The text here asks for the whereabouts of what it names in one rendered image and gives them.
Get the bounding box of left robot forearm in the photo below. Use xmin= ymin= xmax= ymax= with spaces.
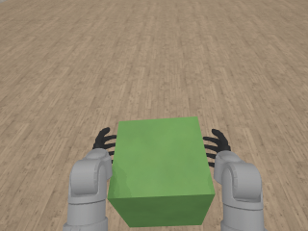
xmin=63 ymin=148 xmax=113 ymax=231

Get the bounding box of left robot hand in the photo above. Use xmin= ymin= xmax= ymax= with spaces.
xmin=92 ymin=127 xmax=117 ymax=163

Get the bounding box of right robot forearm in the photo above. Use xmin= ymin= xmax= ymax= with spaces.
xmin=214 ymin=150 xmax=268 ymax=231

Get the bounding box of right robot hand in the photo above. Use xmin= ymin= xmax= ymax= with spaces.
xmin=202 ymin=129 xmax=231 ymax=167

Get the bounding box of carton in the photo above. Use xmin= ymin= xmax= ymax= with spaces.
xmin=107 ymin=116 xmax=216 ymax=228

